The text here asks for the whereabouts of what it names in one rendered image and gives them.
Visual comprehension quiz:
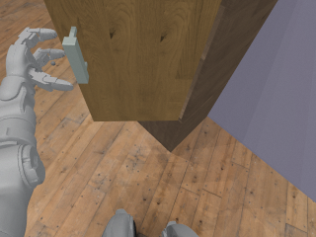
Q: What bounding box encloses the robot left hand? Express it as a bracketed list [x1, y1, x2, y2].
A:
[5, 27, 74, 92]

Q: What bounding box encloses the handle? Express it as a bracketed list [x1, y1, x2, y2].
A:
[62, 26, 89, 84]

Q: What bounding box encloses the robot right thigh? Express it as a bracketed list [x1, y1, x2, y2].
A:
[161, 223, 199, 237]

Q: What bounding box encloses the left robot forearm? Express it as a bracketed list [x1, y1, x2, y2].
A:
[0, 75, 37, 149]

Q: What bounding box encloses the right robot shin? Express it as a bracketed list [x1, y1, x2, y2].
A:
[166, 221, 177, 228]

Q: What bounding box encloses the cupboard door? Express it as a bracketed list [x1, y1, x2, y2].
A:
[43, 0, 222, 121]

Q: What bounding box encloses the robot left upper arm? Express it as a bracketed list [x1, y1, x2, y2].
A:
[0, 144, 45, 237]

